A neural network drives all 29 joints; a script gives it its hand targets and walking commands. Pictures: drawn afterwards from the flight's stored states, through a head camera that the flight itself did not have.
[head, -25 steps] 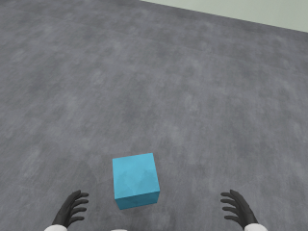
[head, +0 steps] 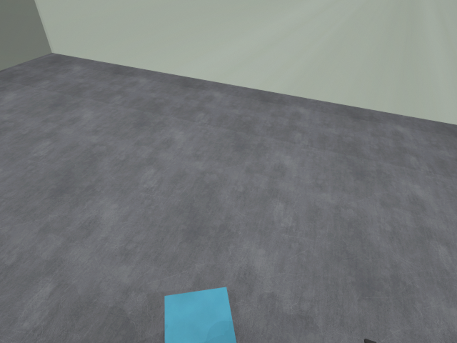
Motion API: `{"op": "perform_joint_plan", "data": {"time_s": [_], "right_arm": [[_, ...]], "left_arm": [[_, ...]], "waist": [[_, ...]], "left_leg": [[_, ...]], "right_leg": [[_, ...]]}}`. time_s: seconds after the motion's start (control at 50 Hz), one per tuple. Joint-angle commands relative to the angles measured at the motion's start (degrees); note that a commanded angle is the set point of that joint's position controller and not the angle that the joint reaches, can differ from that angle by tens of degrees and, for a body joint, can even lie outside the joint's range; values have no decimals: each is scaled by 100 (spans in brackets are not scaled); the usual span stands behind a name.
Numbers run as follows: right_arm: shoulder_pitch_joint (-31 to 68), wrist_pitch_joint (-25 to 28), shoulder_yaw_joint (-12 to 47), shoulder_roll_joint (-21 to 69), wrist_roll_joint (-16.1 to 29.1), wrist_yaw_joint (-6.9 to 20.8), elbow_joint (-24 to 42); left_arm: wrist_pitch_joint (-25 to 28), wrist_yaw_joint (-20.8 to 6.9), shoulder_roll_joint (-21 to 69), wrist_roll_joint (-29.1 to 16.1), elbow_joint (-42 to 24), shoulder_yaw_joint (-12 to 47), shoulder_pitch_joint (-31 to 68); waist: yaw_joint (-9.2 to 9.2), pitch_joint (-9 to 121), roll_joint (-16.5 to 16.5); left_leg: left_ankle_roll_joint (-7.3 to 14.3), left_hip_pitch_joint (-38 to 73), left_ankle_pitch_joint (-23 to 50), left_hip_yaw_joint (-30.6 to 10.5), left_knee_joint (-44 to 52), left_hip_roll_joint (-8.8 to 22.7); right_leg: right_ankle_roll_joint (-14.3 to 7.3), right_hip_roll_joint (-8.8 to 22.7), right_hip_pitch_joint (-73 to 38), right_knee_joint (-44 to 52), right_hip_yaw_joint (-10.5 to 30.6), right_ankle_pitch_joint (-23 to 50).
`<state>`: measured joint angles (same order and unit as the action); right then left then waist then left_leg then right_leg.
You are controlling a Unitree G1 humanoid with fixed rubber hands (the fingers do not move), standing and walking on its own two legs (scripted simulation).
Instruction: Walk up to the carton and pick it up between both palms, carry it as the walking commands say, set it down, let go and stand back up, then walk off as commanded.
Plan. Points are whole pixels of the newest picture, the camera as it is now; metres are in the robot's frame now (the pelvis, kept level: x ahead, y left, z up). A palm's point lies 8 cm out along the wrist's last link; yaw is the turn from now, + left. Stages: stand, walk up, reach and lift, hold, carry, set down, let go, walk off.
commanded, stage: stand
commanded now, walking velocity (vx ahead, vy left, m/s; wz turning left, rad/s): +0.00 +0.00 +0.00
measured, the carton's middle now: (199, 337) +0.39 +0.08 -0.63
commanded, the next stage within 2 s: walk off in 1.62 s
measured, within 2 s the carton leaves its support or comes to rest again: neither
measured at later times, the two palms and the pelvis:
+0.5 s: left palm out of the picture +0.04 +0.29 -0.11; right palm out of the picture +0.05 -0.27 -0.09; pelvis -0.02 +0.01 +0.00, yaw -1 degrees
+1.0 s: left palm out of the picture -0.02 +0.31 -0.12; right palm out of the picture -0.01 -0.27 -0.10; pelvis -0.06 +0.02 +0.00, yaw -1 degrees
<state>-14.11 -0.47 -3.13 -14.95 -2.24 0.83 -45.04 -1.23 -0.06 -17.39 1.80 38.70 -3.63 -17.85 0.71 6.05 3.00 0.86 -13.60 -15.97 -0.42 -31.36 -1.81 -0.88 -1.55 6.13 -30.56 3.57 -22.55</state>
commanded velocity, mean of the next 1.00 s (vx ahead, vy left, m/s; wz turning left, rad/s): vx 0.00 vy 0.00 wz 0.00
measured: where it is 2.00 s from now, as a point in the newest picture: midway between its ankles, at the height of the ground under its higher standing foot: outside the picture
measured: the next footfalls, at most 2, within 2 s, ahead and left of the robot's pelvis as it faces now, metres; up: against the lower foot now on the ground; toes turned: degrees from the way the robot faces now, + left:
none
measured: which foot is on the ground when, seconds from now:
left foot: down 0.00-1.00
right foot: down 0.00-1.00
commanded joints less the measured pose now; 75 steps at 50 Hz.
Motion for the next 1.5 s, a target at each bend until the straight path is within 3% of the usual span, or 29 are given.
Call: {"op": "perform_joint_plan", "data": {"time_s": [0.0, 0.02, 0.14, 0.16, 0.18, 0.2, 0.22, 0.24, 0.28, 0.38, 0.4, 0.52, 0.54, 0.58, 0.64, 0.78, 0.8, 0.9, 0.96, 1.1, 1.18, 1.2, 1.24, 1.32, 1.36, 1.38, 1.42, 1.46, 1.48], "right_arm": [[652, 302, -269, -963, 18, -60, 500], [577, 315, -216, -861, 15, -24, 517], [450, 353, -264, -1118, -2, -139, 221], [406, 310, -235, -1148, -31, -136, 203], [390, 300, -226, -1278, 45, -138, 113], [481, 327, -247, -1341, 35, -115, 26], [449, 329, -244, -1164, 69, -153, 64], [578, 341, -250, -1359, 7, -160, 40], [427, 410, -184, -1244, 0, -137, -34], [496, 371, -205, -1352, 46, -135, -148], [404, 363, -218, -1419, 21, -139, -207], [485, 399, -180, -1380, 32, -120, -441], [544, 396, -204, -1418, 21, -135, -475], [295, 389, -173, -1376, 76, -106, -600], [449, 385, -158, -1399, 114, -115, -706], [507, 345, -135, -1557, 45, -131, -968], [572, 338, -164, -1547, 91, -118, -991], [471, 275, -87, -1431, 197, -65, -1114], [704, 300, -76, -1593, 136, -89, -1105], [441, 274, -57, -1569, 188, -72, -1408], [805, 240, -116, -1792, 183, -76, -1313], [794, 229, -4, -1579, 177, -89, -1409], [781, 240, -65, -1783, 197, -63, -1345], [652, 194, -16, -1598, 189, -56, -1420], [756, 231, -7, -1557, 171, -30, -1442], [840, 222, -15, -1565, 187, -55, -1449], [791, 209, 11, -1505, 194, -40, -1501], [695, 216, -58, -1681, 244, -43, -1532], [536, 225, 32, -1530, 201, -50, -1646]], "left_arm": [[298, 62, -926, 77, -583, -237, 364], [313, 71, -950, 87, -570, -230, 411], [438, 77, -1014, 33, -143, -186, 75], [452, 89, -1155, 44, -89, -200, 57], [426, 100, -1217, 65, -69, -192, 233], [425, 89, -1163, 1, -55, -249, 70], [406, 101, -1141, 50, -50, -177, 234], [366, 105, -1207, -20, -81, -192, 280], [399, 124, -1223, 64, 170, -201, 111], [474, 84, -1308, 14, 263, -231, 97], [461, 60, -1176, 34, 270, -173, 215], [518, 75, -1188, 43, 508, -101, 167], [451, 71, -1077, -8, 548, -94, 144], [438, 90, -1253, 21, 625, -161, 58], [502, 83, -1261, 75, 721, -160, 5], [469, 49, -1068, -73, 997, -7, -239], [510, 60, -1236, -20, 963, -40, -70], [485, 85, -1220, -16, 1064, 13, -17], [438, 54, -1326, -25, 1095, -8, -109], [411, 93, -1221, -67, 1293, 64, 5], [352, 61, -1234, -74, 1282, 32, -74], [341, 70, -1482, -11, 1360, 1, 160], [408, 61, -1317, -37, 1415, 47, 26], [400, 79, -1426, -71, 1400, 7, 214], [399, 75, -1364, -81, 1400, 34, 228], [353, 95, -1470, -89, 1533, -12, 81], [353, 93, -1329, -73, 1578, 42, 116], [369, 67, -1413, -34, 1564, 68, 352], [402, 76, -1317, -100, 1573, 82, 375]], "waist": [[-104, -459, -236], [-28, -303, -18], [-42, -617, -577], [-19, -695, -30], [-99, -832, -440], [72, -545, -444], [-97, -518, -136], [-16, -499, -642], [4, -936, -230], [42, -794, -202], [-29, -818, -668], [-35, -982, -156], [-74, -811, -653], [-23, -963, -694], [-86, -964, -193], [-27, -1262, -470], [-56, -1175, -127], [-206, -974, -173], [-99, -983, -611], [-205, -1210, -185], [12, -1198, -825], [-129, -1511, -152], [-156, -922, -555], [-120, -1143, -262], [-134, -1111, -908], [-97, -1027, -542], [-31, -1037, -690], [-201, -1182, -35], [-216, -1011, -201]], "left_leg": [[141, 238, 1772, -442, 501, 567], [132, 243, 1698, -398, 473, 563], [182, 183, 1612, -525, 531, 622], [160, 138, 1630, -508, 509, 613], [145, 101, 1637, -491, 521, 558], [203, 379, 1777, -607, 573, 681], [134, 389, 1651, -531, 582, 644], [142, 378, 1199, -732, 705, 666], [238, 143, 1376, -665, 676, 686], [184, 138, 582, -733, 821, 687], [177, 286, 531, -730, 979, 665], [285, 184, 370, -928, 976, 785], [248, 264, 102, -919, 1064, 738], [329, 12, -214, -1170, 1315, 812], [260, 198, -17, -1080, 1285, 811], [233, 8, -565, -1135, 1448, 783], [228, 24, -540, -1171, 1334, 734], [203, 347, -380, -997, 1231, 726], [203, 165, -1121, -1268, 1515, 879], [221, 140, -651, -1167, 1353, 755], [200, -126, -1534, -1369, 1730, 926], [234, -430, -1421, -1324, 1682, 881], [200, 241, -934, -1155, 1350, 789], [189, -52, -1176, -1286, 1570, 814], [146, -28, -1092, -1150, 1518, 713], [168, 15, -1085, -1242, 1537, 792], [198, -74, -1212, -1350, 1518, 876], [165, 112, -526, -1102, 1195, 720], [220, 309, -336, -1065, 1222, 722]], "right_leg": [[-15, 477, 891, 736, 375, 2055], [30, 465, 708, 773, 471, 2052], [-70, 538, 760, 840, 681, 2269], [-72, 485, 765, 814, 587, 2142], [-49, 487, 897, 845, 671, 2125], [-96, 577, 849, 776, 638, 2209], [-71, 511, 787, 834, 594, 2171], [-122, 492, 897, 847, 670, 1620], [-128, 557, 967, 899, 764, 1658], [-169, 486, 1042, 1037, 756, 872], [-182, 458, 1098, 1043, 735, 923], [-186, 509, 1220, 1086, 744, 787], [-174, 444, 1181, 1026, 740, 849], [-193, 344, 1046, 900, 691, 662], [-146, 409, 1075, 1032, 779, 735], [-166, 409, 1306, 1149, 696, 238], [-157, 405, 1228, 1113, 680, 224], [-172, 424, 1348, 1174, 751, 249], [-195, 340, 1258, 1045, 586, 18], [-264, 487, 1420, 1291, 826, -188], [-231, 328, 1280, 1063, 536, -126], [-243, 391, 1340, 1242, 674, -248], [-247, 506, 1422, 1353, 845, -412], [-258, 452, 1294, 1132, 722, -424], [-186, 448, 1341, 1145, 662, -138], [-208, 359, 1264, 1112, 556, -80], [-276, 407, 1104, 1130, 652, -229], [-245, 609, 1466, 1461, 850, -397], [-275, 687, 1404, 1440, 944, -94]]}}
